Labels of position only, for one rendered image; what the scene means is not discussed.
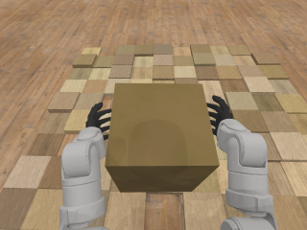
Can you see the right robot forearm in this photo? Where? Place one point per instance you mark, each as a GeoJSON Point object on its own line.
{"type": "Point", "coordinates": [247, 165]}

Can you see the left robot forearm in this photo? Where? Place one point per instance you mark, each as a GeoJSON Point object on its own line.
{"type": "Point", "coordinates": [82, 200]}

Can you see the carton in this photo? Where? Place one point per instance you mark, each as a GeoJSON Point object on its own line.
{"type": "Point", "coordinates": [160, 138]}

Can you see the robot left hand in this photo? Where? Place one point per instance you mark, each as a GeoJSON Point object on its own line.
{"type": "Point", "coordinates": [94, 116]}

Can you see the right robot upper arm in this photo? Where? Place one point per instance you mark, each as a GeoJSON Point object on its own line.
{"type": "Point", "coordinates": [242, 223]}

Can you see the robot right hand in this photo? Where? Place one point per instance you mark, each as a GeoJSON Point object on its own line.
{"type": "Point", "coordinates": [223, 112]}

